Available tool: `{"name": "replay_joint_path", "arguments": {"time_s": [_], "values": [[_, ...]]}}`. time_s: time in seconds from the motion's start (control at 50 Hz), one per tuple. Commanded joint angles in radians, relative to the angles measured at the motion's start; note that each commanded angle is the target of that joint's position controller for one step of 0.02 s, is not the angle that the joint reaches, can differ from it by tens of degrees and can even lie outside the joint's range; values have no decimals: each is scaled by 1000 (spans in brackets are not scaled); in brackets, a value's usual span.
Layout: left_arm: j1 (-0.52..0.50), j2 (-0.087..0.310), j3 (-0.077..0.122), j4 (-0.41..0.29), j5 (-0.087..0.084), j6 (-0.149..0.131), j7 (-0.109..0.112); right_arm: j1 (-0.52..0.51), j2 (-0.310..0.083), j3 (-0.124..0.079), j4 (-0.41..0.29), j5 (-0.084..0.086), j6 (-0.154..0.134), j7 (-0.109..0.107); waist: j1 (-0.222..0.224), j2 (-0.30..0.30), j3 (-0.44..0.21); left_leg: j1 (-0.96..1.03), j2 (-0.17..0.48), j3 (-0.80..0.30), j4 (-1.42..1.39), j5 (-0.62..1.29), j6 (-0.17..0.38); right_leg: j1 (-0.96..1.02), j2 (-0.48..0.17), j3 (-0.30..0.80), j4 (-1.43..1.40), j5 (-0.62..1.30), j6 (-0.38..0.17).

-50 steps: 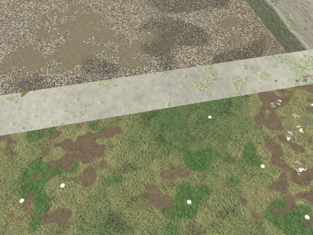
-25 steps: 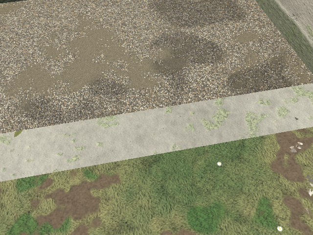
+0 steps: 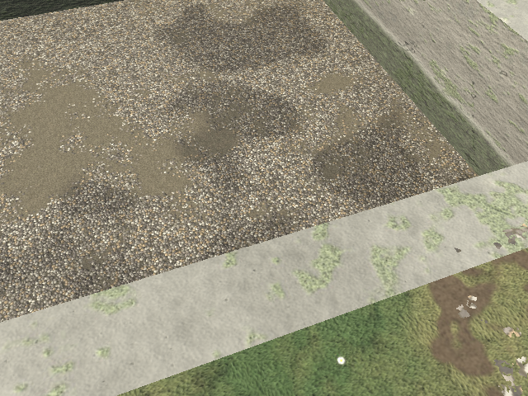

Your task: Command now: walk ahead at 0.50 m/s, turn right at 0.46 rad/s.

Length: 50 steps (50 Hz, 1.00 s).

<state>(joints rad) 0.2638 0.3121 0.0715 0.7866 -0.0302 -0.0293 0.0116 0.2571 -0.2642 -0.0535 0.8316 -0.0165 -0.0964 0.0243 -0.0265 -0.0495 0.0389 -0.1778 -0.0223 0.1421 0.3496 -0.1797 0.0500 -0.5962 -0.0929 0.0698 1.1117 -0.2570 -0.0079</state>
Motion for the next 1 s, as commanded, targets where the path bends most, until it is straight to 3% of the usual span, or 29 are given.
{"name": "replay_joint_path", "arguments": {"time_s": [0.02, 0.12, 0.2, 0.26, 0.28, 0.3, 0.32, 0.34, 0.36, 0.38, 0.4, 0.42, 0.44, 0.52, 0.6, 0.66, 0.7, 0.72, 0.76, 0.78, 0.8, 0.82, 0.84, 0.86, 0.88, 0.9, 0.92, 0.94, 1.0], "values": [[33, 38, 15, -57, 3, 4, 0, -60, -123, -33, -50, -2, -24, -9, 32, 118, -8, 36, 272, -132, -224, 216, 139, -73, -50, 52, -69, 138, 12], [-129, -12, -6, -109, 7, -10, -38, -22, -162, -45, -31, 12, -2, -29, -26, 77, 41, 104, 269, -3, -230, 281, 120, -56, -32, -47, -354, 312, -3], [-208, -1, -4, -162, 5, -5, -56, 24, -199, -60, -7, 32, 28, -32, -44, 84, 64, 248, 313, 47, -159, 421, 109, -82, -7, -100, -450, 236, -37], [-142, 49, 25, -176, 11, 9, -58, 0, -234, -74, -14, 53, 47, -39, 24, 133, -13, 300, 315, 84, 33, 833, 78, 74, 78, -174, -460, 88, -94], [-42, 85, 47, -158, 7, 13, -56, -17, -245, -78, -20, 58, 57, -41, 87, 131, -70, 276, 296, 97, 186, 902, 63, 209, 117, -191, -485, 72, -122], [125, 148, 83, -119, 1, 17, -42, -37, -227, -70, -28, 57, 59, -45, 181, 101, -152, 162, 250, 116, 420, 801, 26, 460, 148, -170, -560, 134, -163], [218, 244, 105, -95, -5, 32, -19, -8, -126, -37, -47, 16, 46, -42, 167, -115, -224, -121, 167, 115, 755, 159, -23, 722, -38, 125, -579, 195, -238], [147, 284, 97, -139, -3, 16, -28, 51, -60, -11, -103, 15, 13, -30, 64, -250, -359, -479, -39, -87, 1050, -447, -66, 956, -231, 702, -752, -85, -438], [147, 183, 68, -148, -2, 1, -43, -70, -161, -32, -112, 51, -18, -17, 142, -63, -332, -587, 19, -229, 1072, -396, -44, 923, -235, 689, -848, -145, -389], [131, 137, 53, -127, 4, -12, -46, -115, -161, -34, -136, 81, -34, -11, 120, -31, -196, -627, 57, -215, 1028, -324, -19, 819, -207, 563, -847, -126, -345], [68, 115, 44, -132, 5, -21, -46, -119, -143, -32, -126, 64, -43, -17, 74, 55, -113, -588, 104, -221, 934, -245, -13, 678, -160, 455, -850, -38, -308], [8, 85, 35, -142, 12, -26, -41, -111, -151, -39, -117, 38, -41, -22, 43, 44, -85, -530, 133, -228, 849, -187, -19, 582, -120, 378, -857, 45, -288], [-18, 77, 31, -157, 24, -26, -34, -100, -152, -42, -117, 37, -32, -19, 25, 15, -78, -477, 145, -230, 819, -148, -29, 524, -93, 335, -869, 118, -284], [24, 112, 40, -147, 19, -25, 0, -146, -104, -29, -148, 10, 4, -26, 22, 26, -53, -452, 115, -186, 642, -30, -112, 411, -50, 221, -878, 354, -295], [68, 115, 43, -129, 7, -19, 18, -294, -51, -8, -205, 10, 0, -18, 75, -16, -24, -361, 47, -168, 333, 229, -128, 337, 14, 162, -838, 295, -231], [118, 103, 38, -94, 7, -18, 19, -311, -68, -14, -219, 20, -11, -2, 99, -48, -33, -291, 32, -171, 233, 328, -105, 369, -19, 183, -809, 238, -213], [137, 79, 29, -71, 13, -14, 22, -296, -87, -26, -219, 17, -14, 9, 93, -68, -18, -309, 45, -181, 191, 286, -65, 447, -55, 211, -752, 249, -204], [141, 72, 26, -54, 11, -17, 28, -278, -101, -33, -221, 25, -13, 12, 80, -89, -3, -302, 48, -182, 192, 236, -45, 460, -78, 222, -740, 268, -199], [107, 85, 29, -50, 16, -15, 29, -195, -115, -45, -204, 24, -15, 11, 33, -80, -23, -210, 31, -148, 153, 163, 3, 490, -78, 209, -658, 406, -175], [103, 69, 22, -50, 21, -14, 28, -101, -137, -58, -178, 13, -18, 9, -6, -34, -92, -72, 31, -152, 141, 231, 33, 487, -25, 158, -513, 505, -147], [151, 32, 4, -68, 42, -12, 35, 37, -177, -65, -163, -6, -15, 12, -26, 102, -251, 210, 168, -341, 187, 395, 117, 344, 50, 96, -225, 331, -101], [317, 0, -9, -31, 21, -15, 26, 164, -222, -81, -116, 11, 1, 21, -11, 365, -362, 476, 359, -780, 61, 166, 301, 41, 201, -2, 155, -255, -16], [284, 69, -1, -35, 17, -19, 13, 151, -151, -54, -125, 44, 14, 22, -16, 312, -315, 468, 382, -988, -59, -218, 293, -134, 159, 69, 267, -339, -24], [111, 114, 12, -70, 7, -24, 6, 79, -103, -39, -150, 38, 24, 13, -39, 183, -149, 327, 352, -884, -73, -288, 242, -202, 116, 67, 294, -251, -34], [8, 105, 6, -97, 16, -32, 5, 45, -103, -33, -165, 19, 32, 5, -36, 72, -80, 193, 308, -779, -86, -274, 215, -185, 88, 52, 249, -171, -41], [-13, 84, 3, -105, 25, -40, 6, 29, -109, -32, -171, 4, 36, -3, -11, 55, -33, 97, 268, -710, -101, -222, 204, -160, 62, 55, 165, -116, -39], [19, 73, 3, -96, 30, -43, 8, 22, -105, -28, -177, -12, 38, -11, 19, 110, -36, 39, 211, -645, -106, -167, 190, -106, 41, 58, 89, -74, -35], [49, 78, 4, -82, 29, -46, 12, 18, -93, -28, -184, -15, 39, -15, 36, 163, -45, 3, 171, -597, -113, -109, 188, -63, 37, 49, 29, -60, -21], [21, 55, -12, -78, 43, -44, 27, 31, -103, -34, -199, -5, 36, -32, 42, 155, -69, -66, 130, -510, -102, 47, 192, 7, 51, 12, -193, -29, 14]]}}
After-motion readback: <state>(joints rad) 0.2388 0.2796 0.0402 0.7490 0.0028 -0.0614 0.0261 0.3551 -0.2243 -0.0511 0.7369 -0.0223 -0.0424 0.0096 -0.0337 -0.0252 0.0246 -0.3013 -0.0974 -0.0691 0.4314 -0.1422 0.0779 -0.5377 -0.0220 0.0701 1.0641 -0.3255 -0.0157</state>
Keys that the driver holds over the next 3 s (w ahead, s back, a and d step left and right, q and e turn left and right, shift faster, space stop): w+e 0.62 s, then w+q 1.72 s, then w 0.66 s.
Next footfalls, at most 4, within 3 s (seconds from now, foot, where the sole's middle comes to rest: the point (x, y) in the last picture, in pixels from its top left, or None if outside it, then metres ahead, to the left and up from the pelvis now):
0.30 right None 0.31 -0.15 -0.78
0.78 left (283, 338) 0.64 -0.05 -0.78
1.26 right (370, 304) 0.73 -0.30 -0.78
1.60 left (293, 288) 0.78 -0.09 -0.78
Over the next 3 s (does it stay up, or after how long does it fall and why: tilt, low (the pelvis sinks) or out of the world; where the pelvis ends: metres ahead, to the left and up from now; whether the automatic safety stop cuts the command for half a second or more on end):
stays up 0.76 -0.14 -0.02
